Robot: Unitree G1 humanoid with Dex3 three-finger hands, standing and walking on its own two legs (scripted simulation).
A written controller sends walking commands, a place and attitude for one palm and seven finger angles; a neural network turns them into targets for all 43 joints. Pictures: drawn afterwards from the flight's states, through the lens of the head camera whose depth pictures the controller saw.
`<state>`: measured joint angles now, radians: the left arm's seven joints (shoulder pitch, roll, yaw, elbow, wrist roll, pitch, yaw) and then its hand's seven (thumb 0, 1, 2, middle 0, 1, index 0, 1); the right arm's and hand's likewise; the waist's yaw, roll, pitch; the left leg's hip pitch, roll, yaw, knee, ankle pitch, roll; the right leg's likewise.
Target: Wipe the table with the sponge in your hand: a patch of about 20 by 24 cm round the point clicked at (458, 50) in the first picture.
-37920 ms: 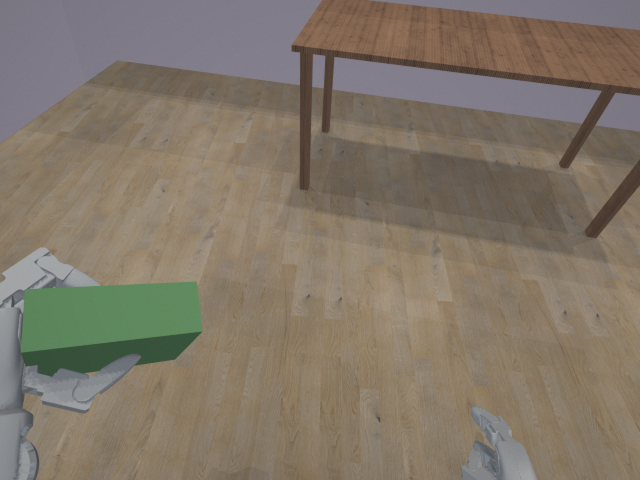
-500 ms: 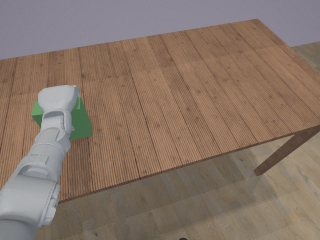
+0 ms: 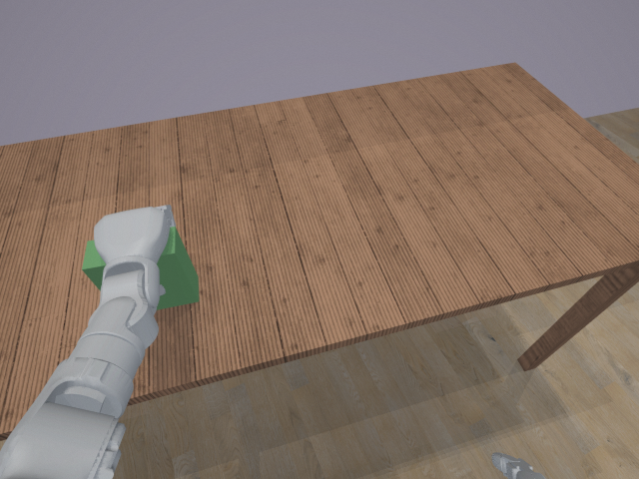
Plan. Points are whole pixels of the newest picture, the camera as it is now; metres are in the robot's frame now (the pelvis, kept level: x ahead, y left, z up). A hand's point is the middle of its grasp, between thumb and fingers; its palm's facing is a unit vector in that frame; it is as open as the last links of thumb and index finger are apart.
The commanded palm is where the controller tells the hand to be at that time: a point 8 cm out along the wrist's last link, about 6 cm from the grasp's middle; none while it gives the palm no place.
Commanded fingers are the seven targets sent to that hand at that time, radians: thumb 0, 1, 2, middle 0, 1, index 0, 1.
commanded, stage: wipe back along the first lane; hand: left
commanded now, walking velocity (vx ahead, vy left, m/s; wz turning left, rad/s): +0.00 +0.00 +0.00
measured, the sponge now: (152, 282) +0.38 +0.29 -0.02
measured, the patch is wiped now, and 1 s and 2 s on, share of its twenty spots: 1.00 1.00 1.00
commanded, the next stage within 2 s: lift the sponge slowly off the table in 0.72 s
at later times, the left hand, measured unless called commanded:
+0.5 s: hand (148, 285) +0.34 +0.26 +0.03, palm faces -0.01 -0.02 -1.00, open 9.5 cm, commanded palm +0.29 +0.25 +0.06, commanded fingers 0.00 0.10 1.30 -1.20 -1.60 -1.20 -1.60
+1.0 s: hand (147, 313) +0.30 +0.25 +0.03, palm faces +0.00 -0.06 -1.00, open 9.5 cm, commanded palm +0.27 +0.24 +0.08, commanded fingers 0.00 0.10 1.30 -1.20 -1.60 -1.20 -1.60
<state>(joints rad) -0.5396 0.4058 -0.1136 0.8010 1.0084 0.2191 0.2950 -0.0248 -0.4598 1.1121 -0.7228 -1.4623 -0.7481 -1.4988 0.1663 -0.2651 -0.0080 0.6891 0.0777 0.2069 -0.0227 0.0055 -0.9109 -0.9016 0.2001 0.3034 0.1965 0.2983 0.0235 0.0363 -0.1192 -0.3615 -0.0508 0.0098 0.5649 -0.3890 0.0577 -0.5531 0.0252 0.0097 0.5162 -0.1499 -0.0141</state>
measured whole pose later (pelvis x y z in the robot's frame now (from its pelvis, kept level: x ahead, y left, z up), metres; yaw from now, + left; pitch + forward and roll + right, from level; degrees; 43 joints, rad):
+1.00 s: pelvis +0.00 +0.00 +0.00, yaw +0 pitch +4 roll -1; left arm -0.13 0.34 -0.22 0.27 1.00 0.41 0.23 0.02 -0.45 1.09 -0.71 -1.46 -0.76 -1.47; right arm 0.06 -0.25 0.03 0.63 0.08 0.16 -0.02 0.01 -0.91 -0.90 0.20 0.30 0.20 0.30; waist 0.09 0.05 -0.07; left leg -0.19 -0.05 0.02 0.51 -0.39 0.06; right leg -0.40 0.03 0.02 0.51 -0.17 -0.02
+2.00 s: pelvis +0.01 +0.00 +0.02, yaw +0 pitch -1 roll -1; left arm -0.11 0.39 -0.22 0.09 0.95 0.40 0.07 -0.02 -0.49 1.09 -0.78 -1.40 -0.82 -1.40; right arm 0.02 -0.26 0.05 0.64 0.06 0.15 -0.02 0.01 -0.91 -0.90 0.20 0.30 0.20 0.30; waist 0.12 0.08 0.00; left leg -0.02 -0.04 0.01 0.34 -0.31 0.06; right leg -0.24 0.04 0.02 0.35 -0.11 -0.02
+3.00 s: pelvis +0.01 +0.00 +0.02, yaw +0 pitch -2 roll -1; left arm -0.11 0.43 -0.26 -0.21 0.92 0.50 -0.04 -0.02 -0.49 1.09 -0.78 -1.40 -0.82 -1.40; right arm -0.02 -0.25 0.09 0.62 0.08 0.19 0.02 0.01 -0.91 -0.90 0.20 0.30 0.20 0.30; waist 0.13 0.10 0.01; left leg 0.04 -0.04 0.00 0.31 -0.31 0.06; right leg -0.18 0.03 0.02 0.34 -0.11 -0.02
